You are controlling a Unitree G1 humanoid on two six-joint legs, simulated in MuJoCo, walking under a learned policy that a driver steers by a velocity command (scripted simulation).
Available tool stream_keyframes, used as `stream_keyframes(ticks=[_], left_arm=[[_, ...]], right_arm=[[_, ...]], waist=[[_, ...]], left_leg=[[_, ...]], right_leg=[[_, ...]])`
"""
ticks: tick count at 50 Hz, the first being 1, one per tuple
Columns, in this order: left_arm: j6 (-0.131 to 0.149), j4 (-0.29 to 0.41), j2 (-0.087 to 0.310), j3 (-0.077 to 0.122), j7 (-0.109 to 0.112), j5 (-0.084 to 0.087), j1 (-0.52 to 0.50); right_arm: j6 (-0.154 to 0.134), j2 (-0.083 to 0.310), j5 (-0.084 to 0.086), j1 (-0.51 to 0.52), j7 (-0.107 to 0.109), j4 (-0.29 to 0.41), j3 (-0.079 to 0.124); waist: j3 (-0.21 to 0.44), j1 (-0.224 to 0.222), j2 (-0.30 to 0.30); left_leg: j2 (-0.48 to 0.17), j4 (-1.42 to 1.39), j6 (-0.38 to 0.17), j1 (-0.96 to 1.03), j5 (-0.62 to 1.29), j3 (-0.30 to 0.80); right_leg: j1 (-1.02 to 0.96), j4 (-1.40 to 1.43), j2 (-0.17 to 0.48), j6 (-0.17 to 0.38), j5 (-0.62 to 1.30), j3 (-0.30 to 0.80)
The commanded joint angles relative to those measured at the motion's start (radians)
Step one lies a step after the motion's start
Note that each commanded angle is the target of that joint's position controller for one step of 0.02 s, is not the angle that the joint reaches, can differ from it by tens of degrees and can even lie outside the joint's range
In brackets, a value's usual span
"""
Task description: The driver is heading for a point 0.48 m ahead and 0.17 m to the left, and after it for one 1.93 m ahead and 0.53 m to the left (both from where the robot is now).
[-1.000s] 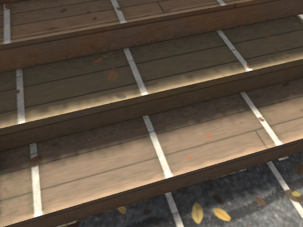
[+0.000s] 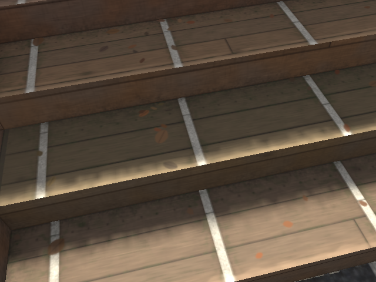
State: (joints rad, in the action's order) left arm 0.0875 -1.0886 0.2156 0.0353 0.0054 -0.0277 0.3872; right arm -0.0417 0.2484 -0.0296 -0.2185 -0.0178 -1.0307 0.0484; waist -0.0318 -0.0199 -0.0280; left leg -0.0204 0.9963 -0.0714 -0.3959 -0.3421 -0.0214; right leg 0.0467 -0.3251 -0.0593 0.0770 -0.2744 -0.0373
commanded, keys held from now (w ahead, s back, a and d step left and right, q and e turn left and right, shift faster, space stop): w+q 0.58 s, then q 0.26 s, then no key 0.16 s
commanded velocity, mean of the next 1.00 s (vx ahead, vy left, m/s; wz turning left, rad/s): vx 0.37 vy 0.00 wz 0.44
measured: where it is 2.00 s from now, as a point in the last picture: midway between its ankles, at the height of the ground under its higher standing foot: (173, 257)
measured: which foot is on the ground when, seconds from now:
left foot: up 0.00-0.24, down 0.26-0.78, up 0.80-1.00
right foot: down 0.00-0.26, up 0.28-0.74, down 0.76-1.00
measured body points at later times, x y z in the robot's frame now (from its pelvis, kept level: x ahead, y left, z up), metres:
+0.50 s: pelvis +0.22 +0.04 -0.01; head +0.23 +0.06 +0.44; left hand +0.35 +0.29 -0.13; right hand +0.25 -0.21 -0.16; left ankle +0.21 +0.08 -0.74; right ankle +0.28 -0.09 -0.55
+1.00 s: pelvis +0.47 +0.04 +0.12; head +0.49 +0.05 +0.57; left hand +0.44 +0.30 -0.01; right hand +0.75 -0.08 +0.02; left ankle +0.40 +0.20 -0.44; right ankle +0.56 +0.00 -0.59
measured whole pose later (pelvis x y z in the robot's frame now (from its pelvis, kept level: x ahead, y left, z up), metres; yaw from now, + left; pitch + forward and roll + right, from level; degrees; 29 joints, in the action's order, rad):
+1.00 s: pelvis +0.47 +0.04 +0.12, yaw +29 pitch +5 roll -2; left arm 0.08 -0.87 0.18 0.03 0.00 -0.07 0.21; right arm -0.05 0.26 -0.02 -0.12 -0.06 -0.71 0.04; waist 0.05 -0.03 -0.06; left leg 0.07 1.60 -0.11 -0.90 -0.11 0.22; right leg 0.52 -0.68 0.00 0.09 -0.25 -0.19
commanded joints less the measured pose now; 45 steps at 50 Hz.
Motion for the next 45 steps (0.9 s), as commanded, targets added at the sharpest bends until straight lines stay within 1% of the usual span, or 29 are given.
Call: stream_keyframes(ticks=[1, 7, 10, 11, 12, 13, 14, 15, 16, 18, 20, 23, 24, 25, 26, 29, 30, 32, 34, 35, 36, 37, 38, 39, 40, 41, 43, 44, 45], left_arm=[[0.021, 0.008, 0.098, 0.006, 0.010, 0.008, 0.054], [0.029, 0.007, 0.102, -0.009, 0.019, 0.006, 0.043], [0.031, 0.017, 0.127, -0.006, 0.031, 0.008, 0.025], [0.025, 0.030, 0.135, -0.004, 0.031, 0.008, -0.005], [0.018, 0.059, 0.157, 0.003, 0.028, 0.013, -0.066], [0.021, 0.095, 0.162, 0.007, 0.018, 0.020, -0.141], [0.034, 0.127, 0.066, -0.004, 0.009, 0.006, -0.161], [0.029, 0.147, 0.069, -0.009, -0.006, 0.002, -0.003], [0.026, 0.157, 0.104, -0.002, -0.012, -0.012, -0.088], [0.017, 0.209, 0.086, -0.001, -0.017, -0.029, -0.176], [-0.022, 0.244, 0.023, -0.020, -0.023, -0.039, -0.168], [-0.050, 0.328, 0.005, -0.030, -0.015, -0.045, -0.234], [-0.058, 0.346, -0.027, -0.037, -0.002, -0.035, -0.263], [-0.062, 0.388, -0.025, -0.041, 0.005, -0.036, -0.309], [-0.063, 0.462, -0.067, -0.062, 0.018, -0.041, -0.439], [-0.044, 0.595, -0.073, -0.088, 0.024, -0.048, -0.607], [-0.044, 0.637, -0.087, -0.105, 0.019, -0.061, -0.658], [-0.053, 0.684, -0.068, -0.105, 0.013, -0.043, -0.660], [-0.074, 0.714, -0.083, -0.115, 0.010, -0.028, -0.631], [-0.077, 0.681, -0.089, -0.114, 0.011, -0.005, -0.550], [-0.078, 0.615, -0.057, -0.096, 0.022, 0.002, -0.374], [-0.078, 0.578, 0.001, -0.065, 0.031, 0.027, -0.195], [-0.066, 0.530, 0.079, -0.028, 0.035, 0.018, -0.035], [-0.041, 0.502, 0.150, -0.004, 0.045, -0.016, 0.014], [-0.050, 0.494, 0.242, 0.021, 0.052, -0.018, -0.039], [-0.065, 0.527, 0.148, 0.018, 0.051, 0.014, -0.180], [-0.076, 0.466, -0.037, -0.019, 0.059, 0.011, -0.292], [-0.064, 0.412, -0.080, -0.027, 0.062, -0.003, -0.259], [-0.003, 0.350, -0.145, -0.058, -0.004, -0.042, -0.270]], right_arm=[[-0.003, 0.035, -0.001, 0.075, -0.011, 0.064, 0.004], [0.002, -0.006, 0.011, 0.228, -0.007, 0.143, -0.025], [0.004, 0.037, 0.002, 0.096, 0.015, 0.114, -0.009], [-0.005, 0.049, -0.001, -0.025, 0.020, 0.079, 0.002], [-0.010, 0.065, -0.010, -0.189, 0.026, 0.027, 0.017], [-0.012, 0.133, -0.019, -0.314, 0.034, 0.003, 0.044], [-0.006, 0.217, -0.002, -0.260, 0.028, 0.009, 0.061], [0.006, 0.253, 0.024, -0.188, 0.016, 0.024, 0.068], [0.014, 0.158, 0.025, -0.105, 0.012, 0.045, 0.053], [0.012, 0.051, 0.014, -0.062, 0.013, 0.049, 0.018], [-0.005, 0.051, 0.014, -0.050, 0.025, 0.054, 0.006], [-0.029, 0.093, 0.018, -0.100, 0.024, 0.056, 0.008], [-0.032, 0.087, 0.012, -0.163, 0.026, 0.041, 0.007], [-0.035, 0.088, 0.015, -0.203, 0.029, 0.035, 0.004], [-0.038, 0.077, 0.011, -0.258, 0.026, 0.017, -0.005], [-0.048, 0.067, 0.008, -0.332, 0.035, -0.010, -0.017], [-0.041, 0.063, 0.020, -0.344, 0.041, -0.021, -0.019], [-0.031, 0.093, 0.009, -0.337, 0.061, -0.015, -0.014], [-0.001, 0.117, 0.018, -0.329, 0.088, 0.014, 0.006], [0.009, 0.100, 0.019, -0.262, 0.089, 0.065, 0.004], [0.013, 0.120, 0.014, -0.220, 0.081, 0.099, 0.017], [-0.003, 0.189, 0.026, -0.187, 0.072, 0.128, 0.039], [-0.033, 0.234, 0.058, -0.097, 0.053, 0.157, 0.063], [-0.063, 0.161, 0.065, -0.076, 0.025, 0.199, 0.062], [-0.062, 0.051, 0.048, -0.142, 0.000, 0.285, 0.048], [-0.040, 0.081, -0.018, -0.163, -0.005, 0.273, 0.059], [0.019, -0.015, -0.059, -0.091, 0.019, 0.299, 0.036], [0.039, -0.049, -0.058, -0.076, 0.033, 0.314, 0.019], [0.012, -0.055, 0.033, -0.083, -0.023, 0.300, -0.022]], waist=[[-0.034, 0.005, 0.098], [-0.057, -0.003, 0.151], [0.008, 0.063, 0.141], [0.063, 0.122, 0.134], [0.124, 0.202, 0.122], [0.150, 0.276, 0.059], [0.106, 0.182, -0.202], [0.229, 0.080, -0.216], [0.089, 0.072, -0.073], [-0.044, 0.020, 0.055], [-0.054, -0.025, 0.069], [-0.024, -0.020, 0.056], [-0.001, 0.013, -0.014], [-0.009, 0.028, -0.011], [-0.043, 0.074, -0.069], [-0.074, 0.096, 0.006], [-0.068, 0.103, 0.035], [-0.040, 0.106, 0.012], [0.054, 0.104, -0.036], [0.113, 0.052, -0.031], [0.248, -0.023, -0.095], [0.368, -0.110, -0.186], [0.426, -0.208, -0.158], [0.470, -0.202, 0.063], [0.586, -0.095, 0.496], [0.556, -0.024, 0.291], [0.116, 0.062, 0.043], [0.018, 0.081, 0.010], [-0.002, 0.034, 0.095]], left_leg=[[-0.029, 0.029, 0.024, -0.270, 0.083, -0.004], [0.031, -0.296, 0.011, -0.064, 0.222, -0.097], [0.084, -0.306, -0.055, 0.077, 0.182, -0.121], [0.098, -0.315, -0.090, 0.172, 0.168, -0.115], [0.107, -0.404, -0.116, 0.330, 0.196, -0.110], [0.018, -0.505, -0.167, 0.501, 0.213, 0.037], [-0.203, -0.565, -0.214, 0.543, 0.594, 0.388], [-0.316, -0.733, -0.370, 0.567, 0.261, 0.701], [-0.296, -0.788, -0.360, 0.463, -0.115, 0.682], [-0.209, -0.805, -0.276, 0.239, -0.171, 0.548], [-0.126, -0.759, -0.238, 0.077, -0.015, 0.413], [-0.080, -0.722, -0.237, 0.005, 0.129, 0.370], [-0.093, -0.708, -0.271, 0.048, 0.115, 0.409], [-0.102, -0.718, -0.275, 0.097, 0.022, 0.446], [-0.140, -0.736, -0.288, 0.189, 0.006, 0.531], [-0.133, -0.746, -0.230, 0.292, -0.068, 0.534], [-0.081, -0.757, -0.198, 0.245, 0.014, 0.493], [-0.082, -0.791, -0.201, 0.266, 0.265, 0.479], [-0.113, -0.895, -0.190, 0.301, 0.720, 0.397], [-0.079, -0.832, -0.145, 0.275, 1.031, 0.280], [-0.042, -0.683, -0.109, 0.266, 1.535, 0.205], [-0.078, -0.536, -0.090, 0.318, 1.733, 0.262], [-0.075, -0.319, -0.052, 0.351, 1.731, 0.263], [0.036, 0.001, -0.008, 0.139, 1.056, 0.232], [0.254, 0.548, 0.069, -0.081, -0.029, 0.184], [0.164, 0.757, 0.051, -0.163, -0.025, 0.240], [0.066, 0.826, 0.030, -0.359, 0.031, 0.121], [0.055, 0.810, 0.013, -0.402, 0.039, 0.143], [0.056, 0.742, -0.070, -0.460, 0.168, 0.307]], right_leg=[[-0.158, 0.150, 0.263, 0.100, 0.467, 0.192], [-0.004, 0.149, 0.219, 0.066, 0.692, -0.018], [-0.033, -0.082, 0.260, 0.058, 1.098, -0.058], [-0.028, -0.237, 0.281, 0.066, 1.158, -0.054], [0.043, -0.454, 0.255, 0.056, 1.083, -0.076], [0.245, -0.776, 0.187, 0.019, 0.748, -0.099], [0.513, -1.195, 0.012, -0.020, -0.149, -0.095], [0.641, -1.278, 0.013, -0.011, -0.151, 0.082], [0.732, -1.323, 0.067, -0.020, -0.079, 0.090], [0.779, -1.339, 0.112, -0.029, -0.050, 0.069], [0.773, -1.358, 0.132, -0.047, -0.016, 0.066], [0.863, -1.371, 0.132, -0.080, 0.033, 0.026], [0.968, -1.572, 0.107, -0.088, -0.026, -0.011], [1.086, -1.615, 0.126, -0.090, -0.050, 0.010], [1.307, -1.846, 0.116, -0.073, -0.154, -0.013], [1.503, -1.793, 0.147, -0.041, -0.255, 0.029], [1.427, -1.658, 0.143, -0.044, -0.242, 0.002], [1.334, -1.482, 0.124, -0.063, -0.236, -0.033], [1.003, -1.165, 0.111, -0.048, -0.207, -0.066], [0.772, -0.985, 0.069, -0.023, -0.193, -0.089], [0.497, -0.917, -0.008, -0.004, -0.135, -0.119], [0.311, -0.814, -0.006, 0.003, -0.049, -0.053], [0.165, -0.606, 0.011, 0.016, 0.054, 0.009], [-0.042, -0.393, 0.191, 0.093, 0.264, 0.290], [-0.087, -0.150, 0.530, 0.274, 0.810, 0.840], [0.017, -0.174, 0.494, 0.288, 0.539, 0.870], [0.368, -0.196, 0.403, 0.193, -0.029, 0.570], [0.466, -0.171, 0.348, 0.139, -0.117, 0.450], [0.527, -0.083, 0.273, 0.162, 0.000, 0.335]])
Velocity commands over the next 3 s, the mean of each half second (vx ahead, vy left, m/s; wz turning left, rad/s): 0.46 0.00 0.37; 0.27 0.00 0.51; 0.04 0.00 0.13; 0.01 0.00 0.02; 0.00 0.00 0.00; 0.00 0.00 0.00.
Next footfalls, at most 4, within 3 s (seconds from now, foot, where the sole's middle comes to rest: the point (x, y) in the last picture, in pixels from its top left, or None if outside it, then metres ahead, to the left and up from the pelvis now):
0.26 left None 0.25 0.09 -0.78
0.76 right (204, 236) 0.60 0.01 -0.63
1.22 left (130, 259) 0.52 0.25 -0.63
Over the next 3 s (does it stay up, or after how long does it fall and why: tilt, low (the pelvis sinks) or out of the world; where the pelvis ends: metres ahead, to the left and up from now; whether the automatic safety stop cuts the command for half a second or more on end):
stays up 0.55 0.09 0.15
